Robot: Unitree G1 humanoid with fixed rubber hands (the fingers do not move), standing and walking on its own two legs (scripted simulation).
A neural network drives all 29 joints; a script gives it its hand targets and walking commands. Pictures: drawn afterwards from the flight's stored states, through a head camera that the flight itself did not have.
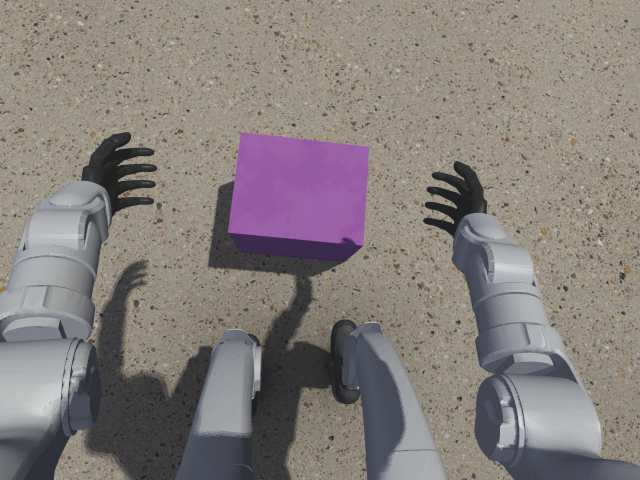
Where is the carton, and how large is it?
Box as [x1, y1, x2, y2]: [228, 132, 368, 261]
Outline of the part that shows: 241,132 228,227 228,233 240,251 344,261 362,246 368,147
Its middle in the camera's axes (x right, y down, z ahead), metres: -0.05 -0.08 +0.95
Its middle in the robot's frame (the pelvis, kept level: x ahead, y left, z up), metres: +0.55 -0.02 -0.53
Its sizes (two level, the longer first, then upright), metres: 0.280 0.222 0.251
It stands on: the floor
